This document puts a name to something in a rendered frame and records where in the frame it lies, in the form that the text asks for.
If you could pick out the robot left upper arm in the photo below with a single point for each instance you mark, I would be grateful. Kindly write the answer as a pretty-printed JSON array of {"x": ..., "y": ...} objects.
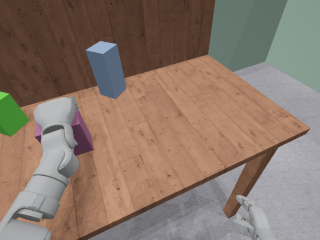
[{"x": 20, "y": 230}]

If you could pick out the sponge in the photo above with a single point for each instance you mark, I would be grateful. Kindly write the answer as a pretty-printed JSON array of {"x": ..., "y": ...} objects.
[{"x": 81, "y": 135}]

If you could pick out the table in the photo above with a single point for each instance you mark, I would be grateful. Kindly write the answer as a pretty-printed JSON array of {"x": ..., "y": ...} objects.
[{"x": 183, "y": 119}]

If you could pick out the robot left forearm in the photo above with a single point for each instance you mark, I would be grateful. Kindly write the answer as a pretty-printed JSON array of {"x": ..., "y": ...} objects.
[{"x": 40, "y": 198}]

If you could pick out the robot right forearm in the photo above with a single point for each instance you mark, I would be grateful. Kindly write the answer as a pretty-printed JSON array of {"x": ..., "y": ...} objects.
[{"x": 265, "y": 234}]

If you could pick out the left robot hand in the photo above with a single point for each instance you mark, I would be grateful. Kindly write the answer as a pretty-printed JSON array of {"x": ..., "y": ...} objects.
[{"x": 58, "y": 110}]

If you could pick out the right robot hand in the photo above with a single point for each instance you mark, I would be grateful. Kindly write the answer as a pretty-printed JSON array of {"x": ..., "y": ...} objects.
[{"x": 257, "y": 219}]

